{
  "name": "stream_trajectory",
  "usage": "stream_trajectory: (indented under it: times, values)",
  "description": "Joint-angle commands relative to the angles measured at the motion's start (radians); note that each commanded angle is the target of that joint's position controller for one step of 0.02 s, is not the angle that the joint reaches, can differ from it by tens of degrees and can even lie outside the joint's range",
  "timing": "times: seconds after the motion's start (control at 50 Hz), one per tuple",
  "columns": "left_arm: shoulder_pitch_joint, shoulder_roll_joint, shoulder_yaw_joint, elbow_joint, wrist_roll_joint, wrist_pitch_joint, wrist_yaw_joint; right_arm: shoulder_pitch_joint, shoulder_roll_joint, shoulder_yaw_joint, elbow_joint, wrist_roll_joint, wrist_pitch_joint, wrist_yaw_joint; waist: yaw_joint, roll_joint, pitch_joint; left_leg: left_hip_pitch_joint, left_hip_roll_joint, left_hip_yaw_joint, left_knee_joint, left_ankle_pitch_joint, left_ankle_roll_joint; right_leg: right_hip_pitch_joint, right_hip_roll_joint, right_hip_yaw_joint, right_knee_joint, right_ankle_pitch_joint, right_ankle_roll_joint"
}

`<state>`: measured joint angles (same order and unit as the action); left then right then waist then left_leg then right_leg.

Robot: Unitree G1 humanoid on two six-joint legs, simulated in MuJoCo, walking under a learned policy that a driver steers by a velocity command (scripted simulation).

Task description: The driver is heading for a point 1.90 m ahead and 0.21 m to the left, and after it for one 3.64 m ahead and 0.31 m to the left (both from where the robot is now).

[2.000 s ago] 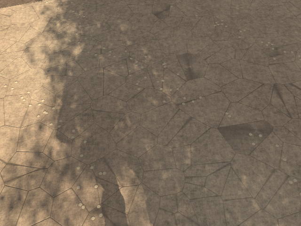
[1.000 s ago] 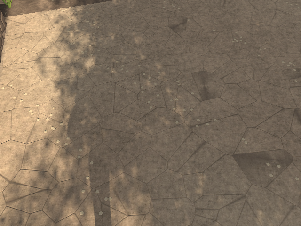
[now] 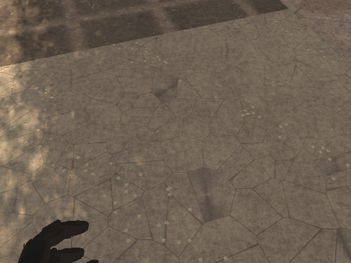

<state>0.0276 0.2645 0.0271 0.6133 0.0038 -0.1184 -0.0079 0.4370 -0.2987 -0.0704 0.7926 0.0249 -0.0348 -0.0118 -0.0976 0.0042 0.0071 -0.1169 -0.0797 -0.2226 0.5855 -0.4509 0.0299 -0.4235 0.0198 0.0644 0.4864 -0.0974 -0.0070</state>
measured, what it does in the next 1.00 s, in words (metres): walks ahead, turning left: left foot, then right foot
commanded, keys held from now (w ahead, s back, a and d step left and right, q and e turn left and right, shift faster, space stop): w+q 0.22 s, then q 0.32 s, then no key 0.04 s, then w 0.02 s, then w+e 0.40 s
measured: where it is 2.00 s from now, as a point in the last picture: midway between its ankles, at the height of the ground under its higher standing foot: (154, 176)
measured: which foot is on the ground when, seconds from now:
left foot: up 0.00-0.44, down 0.46-0.98, up 1.00-1.00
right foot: down 0.00-0.44, up 0.46-0.96, down 0.98-1.00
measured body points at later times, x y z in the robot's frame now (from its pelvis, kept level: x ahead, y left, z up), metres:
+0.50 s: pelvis +0.23 +0.04 -0.01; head +0.27 +0.07 +0.44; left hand +0.20 +0.34 -0.13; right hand +0.52 -0.14 -0.08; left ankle +0.32 +0.15 -0.73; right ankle +0.12 -0.13 -0.67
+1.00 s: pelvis +0.38 +0.03 +0.01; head +0.39 +0.01 +0.46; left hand +0.41 +0.34 -0.09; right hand +0.58 -0.20 -0.11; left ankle +0.32 +0.15 -0.72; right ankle +0.42 -0.07 -0.73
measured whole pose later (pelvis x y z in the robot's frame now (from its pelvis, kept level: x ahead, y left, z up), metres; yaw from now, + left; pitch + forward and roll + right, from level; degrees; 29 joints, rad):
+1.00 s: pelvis +0.38 +0.03 +0.01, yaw +16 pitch +2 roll +2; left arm 0.27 0.29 0.04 0.77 -0.02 -0.05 -0.01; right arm 0.23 -0.31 -0.06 0.74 0.00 -0.03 0.01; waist 0.00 0.03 -0.06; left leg -0.27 0.00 0.04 0.59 -0.36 0.02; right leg -0.33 -0.02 -0.01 0.57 -0.30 -0.05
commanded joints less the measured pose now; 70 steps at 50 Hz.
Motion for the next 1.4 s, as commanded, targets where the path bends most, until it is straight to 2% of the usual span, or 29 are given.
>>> stream_trajectory:
  times: [0.02,0.04,0.06,0.1,0.2,0.3,0.36,0.42,0.44,0.46,0.48,0.5,0.52,0.54,0.58,0.62,0.74,0.86,0.94,0.96,0.98,1.0,1.02,1.04,1.08,1.16,1.24,1.36,1.4]
  values:
    - [0.37,0.257,0.095,0.033,0.0,0.013,0.004,0.058,-0.049,0.01,-0.126,0.02,-0.029,-0.002,0.16,-0.33,-0.291,-0.653,0.036,0.072,0.591,-0.158,-0.011,0.764,-0.469,0.743,-0.169,-0.394,-0.255]
    - [0.318,0.175,0.075,0.02,-0.004,0.014,0.003,-0.011,-0.123,-0.011,-0.113,0.024,-0.023,-0.005,0.176,-0.186,-0.154,-0.698,0.085,0.053,0.671,-0.062,-0.02,0.652,-0.416,0.638,-0.201,-0.452,-0.221]
    - [0.27,0.139,0.064,0.019,-0.002,0.016,0.003,-0.083,-0.135,-0.017,-0.123,0.012,-0.016,-0.004,0.171,-0.119,-0.068,-0.687,0.114,0.082,0.674,0.022,-0.026,0.543,-0.368,0.473,-0.206,-0.333,-0.187]
    - [0.201,0.095,0.049,0.031,0.01,0.017,0.002,-0.127,-0.109,-0.021,-0.137,0.0,-0.006,0.003,0.129,-0.112,0.004,-0.627,0.164,0.092,0.608,0.118,-0.035,0.391,-0.289,0.279,-0.252,-0.123,-0.165]
    - [0.205,0.133,0.067,0.079,0.002,0.0,0.005,-0.193,-0.044,-0.006,-0.181,-0.005,0.011,0.019,0.114,-0.088,0.026,-0.614,0.193,0.123,0.466,0.238,-0.055,0.332,-0.277,0.071,-0.328,0.103,-0.189]
    - [0.19,0.184,0.077,0.112,-0.004,0.024,0.022,-0.315,-0.024,0.008,-0.219,-0.016,-0.003,0.05,0.139,-0.066,0.042,-0.487,0.155,0.215,0.149,0.471,-0.046,0.312,-0.234,-0.14,-0.278,0.411,-0.148]
    - [0.215,0.216,0.086,0.134,-0.025,0.039,0.03,-0.357,-0.049,-0.003,-0.25,-0.012,0.002,0.071,0.14,-0.083,0.017,-0.426,0.128,0.242,0.057,0.457,-0.015,0.376,-0.256,-0.174,-0.208,0.48,-0.119]
    - [0.193,0.244,0.098,0.127,-0.049,0.055,0.039,-0.229,-0.123,-0.042,-0.237,-0.021,0.012,0.075,0.052,-0.089,-0.066,-0.234,0.051,0.286,-0.027,0.378,0.05,0.401,-0.247,-0.207,0.041,0.671,-0.078]
    - [0.2,0.216,0.089,0.122,-0.047,0.057,0.039,-0.11,-0.169,-0.068,-0.207,-0.022,0.015,0.061,-0.009,-0.048,-0.129,-0.053,0.024,0.28,-0.096,0.479,0.086,0.328,-0.2,-0.232,0.236,0.589,-0.039]
    - [0.267,0.145,0.063,0.102,0.005,0.055,0.031,-0.056,-0.254,-0.085,-0.208,-0.018,0.024,0.033,0.006,0.157,-0.211,0.208,0.211,0.035,-0.073,0.887,0.163,0.076,-0.119,-0.242,0.559,0.007,0.023]
    - [0.378,0.09,0.033,0.075,0.031,0.047,0.017,-0.126,-0.328,-0.078,-0.262,-0.047,0.016,0.029,0.105,0.299,-0.378,0.43,0.48,-0.461,-0.092,1.071,0.406,-0.215,0.053,-0.098,0.888,-0.656,0.076]
    - [0.316,0.197,0.053,0.098,0.006,0.048,0.007,-0.131,-0.241,-0.064,-0.28,-0.037,0.017,0.038,0.021,0.123,-0.463,0.392,0.443,-0.412,-0.151,0.888,0.393,-0.223,-0.003,0.056,0.936,-0.572,0.065]
    - [0.235,0.207,0.055,0.071,-0.018,0.055,0.008,-0.19,-0.202,-0.051,-0.278,-0.027,0.014,0.04,0.037,0.09,-0.321,0.275,0.389,-0.291,-0.176,0.772,0.342,-0.27,-0.03,0.035,0.896,-0.477,0.053]
    - [0.213,0.189,0.053,0.077,-0.008,0.063,0.021,-0.227,-0.172,-0.044,-0.27,-0.01,0.017,0.036,0.066,0.015,-0.216,0.144,0.327,-0.21,-0.197,0.672,0.282,-0.274,-0.066,0.025,0.818,-0.409,0.057]
    - [0.223,0.193,0.056,0.088,0.001,0.089,0.036,-0.292,-0.143,-0.03,-0.277,-0.021,0.027,0.025,0.119,0.041,-0.142,-0.083,0.276,-0.121,-0.237,0.661,0.243,-0.156,-0.092,0.014,0.72,-0.338,0.068]
    - [0.273,0.159,0.048,0.108,0.004,0.096,0.035,-0.304,-0.133,-0.026,-0.265,-0.037,0.021,0.019,0.139,0.072,-0.172,-0.162,0.253,-0.075,-0.273,0.558,0.247,-0.079,-0.09,-0.015,0.646,-0.279,0.078]
    - [0.157,0.126,0.028,0.084,-0.013,0.082,0.024,-0.256,-0.153,-0.024,-0.192,-0.041,-0.009,0.013,0.068,0.128,-0.096,-0.168,0.274,-0.069,-0.392,0.06,0.215,-0.076,-0.115,-0.024,0.341,-0.114,0.051]
    - [0.137,0.125,0.028,0.073,-0.022,0.068,0.004,-0.225,-0.169,-0.026,-0.136,-0.024,-0.02,0.023,0.046,0.104,-0.036,-0.085,0.332,-0.052,-0.411,-0.029,0.189,-0.081,-0.106,-0.046,0.205,-0.183,-0.004]
    - [0.249,0.113,0.034,0.114,-0.016,0.063,-0.004,-0.263,-0.144,-0.021,-0.121,-0.009,-0.008,0.025,0.114,0.06,-0.034,-0.168,0.281,0.064,-0.312,-0.055,0.135,0.144,-0.053,-0.121,0.041,-0.157,-0.056]
    - [0.319,0.126,0.042,0.137,-0.019,0.064,-0.001,-0.274,-0.11,-0.011,-0.122,-0.015,-0.008,0.024,0.139,0.027,-0.033,-0.222,0.242,0.114,-0.213,-0.052,0.105,0.225,-0.056,-0.091,0.009,-0.191,-0.078]
    - [0.41,0.183,0.057,0.152,-0.021,0.063,0.006,-0.297,-0.041,0.009,-0.139,-0.031,-0.014,0.026,0.159,-0.138,-0.039,-0.338,0.149,0.239,0.068,0.008,0.04,0.321,-0.198,0.138,-0.109,-0.272,-0.134]
    - [0.459,0.307,0.09,0.145,-0.024,0.064,0.004,-0.34,-0.039,0.011,-0.198,-0.036,-0.038,0.029,0.171,-0.343,0.014,-0.672,0.006,0.297,0.305,-0.077,-0.024,0.46,-0.354,0.557,-0.259,-0.44,-0.288]
    - [0.474,0.257,0.078,0.132,-0.009,0.053,-0.002,-0.369,-0.101,-0.003,-0.199,-0.017,-0.061,0.031,0.196,-0.253,0.018,-0.779,0.051,0.177,0.434,-0.114,-0.013,0.49,-0.386,0.652,-0.297,-0.499,-0.323]
    - [0.442,0.211,0.066,0.118,-0.002,0.043,-0.002,-0.367,-0.12,-0.01,-0.193,-0.001,-0.075,0.038,0.176,-0.2,0.029,-0.807,0.093,0.144,0.464,-0.019,0.0,0.499,-0.357,0.583,-0.277,-0.445,-0.293]
    - [0.4,0.185,0.06,0.096,-0.016,0.044,0.003,-0.381,-0.11,-0.011,-0.177,-0.028,-0.085,0.039,0.161,-0.109,0.02,-0.783,0.119,0.158,0.405,0.114,-0.01,0.488,-0.298,0.448,-0.262,-0.238,-0.25]
    - [0.389,0.178,0.06,0.082,-0.018,0.06,0.029,-0.43,-0.059,-0.001,-0.178,-0.03,-0.084,0.044,0.143,-0.109,0.0,-0.61,0.082,0.192,0.186,0.306,-0.063,0.396,-0.195,0.259,-0.268,0.065,-0.209]
    - [0.431,0.191,0.071,0.097,-0.025,0.07,0.042,-0.537,-0.03,0.013,-0.199,-0.019,-0.08,0.051,0.177,-0.128,0.029,-0.471,0.043,0.198,-0.017,0.452,-0.08,0.296,-0.159,0.217,-0.254,0.081,-0.187]
    - [0.419,0.2,0.086,0.104,-0.035,0.087,0.047,-0.501,-0.096,-0.012,-0.199,-0.009,-0.094,0.049,0.133,-0.157,0.021,-0.297,0.05,0.168,-0.119,0.409,-0.032,0.328,-0.202,0.318,-0.156,0.149,-0.15]
    - [0.376,0.158,0.072,0.076,-0.025,0.089,0.041,-0.281,-0.154,-0.044,-0.149,-0.023,-0.099,0.034,0.022,-0.133,-0.133,0.051,0.103,0.149,-0.14,0.407,0.035,0.247,-0.111,0.26,0.104,0.287,-0.097]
